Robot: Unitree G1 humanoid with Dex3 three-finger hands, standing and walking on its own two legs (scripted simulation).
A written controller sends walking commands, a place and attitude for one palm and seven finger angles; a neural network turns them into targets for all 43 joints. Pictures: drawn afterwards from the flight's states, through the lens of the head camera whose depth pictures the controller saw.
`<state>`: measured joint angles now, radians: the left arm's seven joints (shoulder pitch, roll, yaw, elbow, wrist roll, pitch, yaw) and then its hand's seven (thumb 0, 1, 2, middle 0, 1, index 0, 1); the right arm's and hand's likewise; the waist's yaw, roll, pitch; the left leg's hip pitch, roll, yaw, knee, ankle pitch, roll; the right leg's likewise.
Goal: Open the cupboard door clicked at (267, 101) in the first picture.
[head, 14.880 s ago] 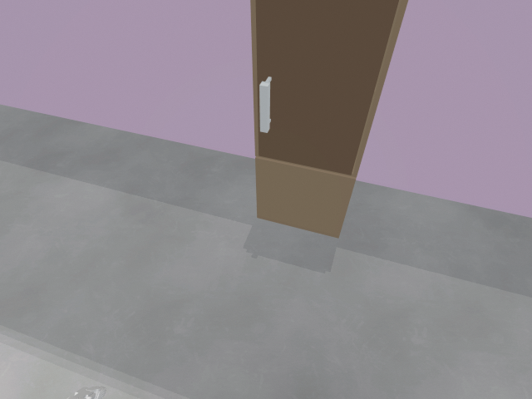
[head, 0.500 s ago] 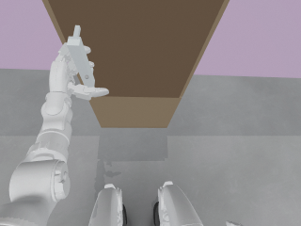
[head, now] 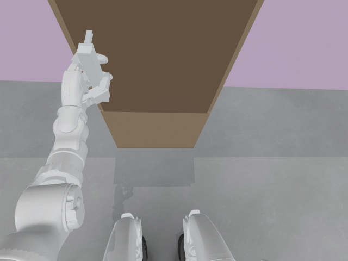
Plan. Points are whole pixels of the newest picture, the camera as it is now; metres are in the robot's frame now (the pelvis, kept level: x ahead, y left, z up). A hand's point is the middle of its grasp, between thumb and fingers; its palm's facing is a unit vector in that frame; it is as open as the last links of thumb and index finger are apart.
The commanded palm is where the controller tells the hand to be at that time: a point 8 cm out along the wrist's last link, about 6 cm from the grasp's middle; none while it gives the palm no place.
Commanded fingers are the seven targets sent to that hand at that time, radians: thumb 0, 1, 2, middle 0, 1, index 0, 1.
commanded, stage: pull the door open along its arc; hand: left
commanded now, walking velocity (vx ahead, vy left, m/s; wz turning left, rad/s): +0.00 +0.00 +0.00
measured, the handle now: (97, 69) +0.55 +0.15 +0.04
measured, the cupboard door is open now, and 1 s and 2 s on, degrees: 0 39 42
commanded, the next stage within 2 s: open thumb and fingers to let go in 1.16 s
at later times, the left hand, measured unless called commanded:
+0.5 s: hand (110, 119) +0.41 +0.11 +0.04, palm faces -0.03 -1.00 +0.02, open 6.4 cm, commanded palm +0.36 +0.16 +0.04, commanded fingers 0.00 0.90 0.90 -0.40 -1.35 -0.40 -1.35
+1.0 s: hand (153, 169) +0.30 +0.03 +0.04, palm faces +0.27 -0.96 -0.03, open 6.5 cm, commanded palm +0.23 +0.05 +0.04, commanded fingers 0.00 0.90 0.90 -0.40 -1.35 -0.40 -1.35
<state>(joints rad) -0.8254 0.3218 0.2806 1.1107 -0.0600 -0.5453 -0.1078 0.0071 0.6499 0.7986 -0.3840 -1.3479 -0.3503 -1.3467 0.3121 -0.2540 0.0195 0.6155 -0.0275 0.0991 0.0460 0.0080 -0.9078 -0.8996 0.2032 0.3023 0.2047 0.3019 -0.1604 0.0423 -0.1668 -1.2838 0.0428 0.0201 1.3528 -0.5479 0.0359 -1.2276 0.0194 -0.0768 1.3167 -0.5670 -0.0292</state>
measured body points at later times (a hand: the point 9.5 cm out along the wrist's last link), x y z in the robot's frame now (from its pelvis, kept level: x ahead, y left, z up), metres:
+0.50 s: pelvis +0.02 +0.00 +0.02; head +0.14 +0.00 +0.46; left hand +0.41 +0.16 +0.04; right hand +0.10 -0.26 -0.10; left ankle +0.04 +0.10 -0.60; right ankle +0.02 -0.11 -0.60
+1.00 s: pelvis +0.02 -0.04 +0.03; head +0.10 -0.04 +0.47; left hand +0.28 +0.08 +0.05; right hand +0.23 -0.22 -0.07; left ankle +0.04 +0.10 -0.60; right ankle +0.02 -0.11 -0.60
